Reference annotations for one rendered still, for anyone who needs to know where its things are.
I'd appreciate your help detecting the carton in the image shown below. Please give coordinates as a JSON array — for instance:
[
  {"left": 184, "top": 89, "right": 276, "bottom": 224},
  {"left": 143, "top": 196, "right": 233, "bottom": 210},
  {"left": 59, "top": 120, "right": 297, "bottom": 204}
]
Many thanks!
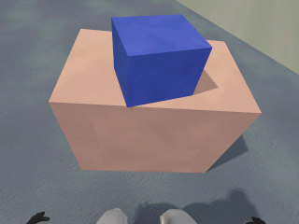
[{"left": 111, "top": 14, "right": 213, "bottom": 108}]

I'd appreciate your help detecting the robot left hand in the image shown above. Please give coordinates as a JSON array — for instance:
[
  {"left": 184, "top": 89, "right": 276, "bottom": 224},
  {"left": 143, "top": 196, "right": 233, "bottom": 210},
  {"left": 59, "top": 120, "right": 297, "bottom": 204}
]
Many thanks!
[{"left": 26, "top": 211, "right": 50, "bottom": 224}]

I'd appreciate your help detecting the right robot thigh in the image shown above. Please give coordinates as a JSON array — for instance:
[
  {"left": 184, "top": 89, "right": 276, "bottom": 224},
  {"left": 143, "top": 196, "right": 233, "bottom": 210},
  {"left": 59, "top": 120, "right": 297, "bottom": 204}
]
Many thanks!
[{"left": 159, "top": 209, "right": 197, "bottom": 224}]

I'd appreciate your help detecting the robot thigh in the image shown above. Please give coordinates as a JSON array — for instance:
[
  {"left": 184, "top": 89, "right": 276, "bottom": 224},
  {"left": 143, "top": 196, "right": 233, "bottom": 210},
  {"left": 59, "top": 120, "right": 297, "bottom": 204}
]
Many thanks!
[
  {"left": 96, "top": 209, "right": 128, "bottom": 224},
  {"left": 159, "top": 209, "right": 197, "bottom": 224}
]

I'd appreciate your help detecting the pedestal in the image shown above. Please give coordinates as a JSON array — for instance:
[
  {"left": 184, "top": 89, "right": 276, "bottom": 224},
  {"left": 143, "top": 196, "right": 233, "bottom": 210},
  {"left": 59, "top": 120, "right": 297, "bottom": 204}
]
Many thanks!
[{"left": 49, "top": 29, "right": 262, "bottom": 173}]

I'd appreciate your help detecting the left robot thigh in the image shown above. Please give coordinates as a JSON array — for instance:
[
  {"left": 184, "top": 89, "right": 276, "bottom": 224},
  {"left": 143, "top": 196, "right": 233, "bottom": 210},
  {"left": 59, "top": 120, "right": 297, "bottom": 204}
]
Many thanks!
[{"left": 96, "top": 209, "right": 128, "bottom": 224}]

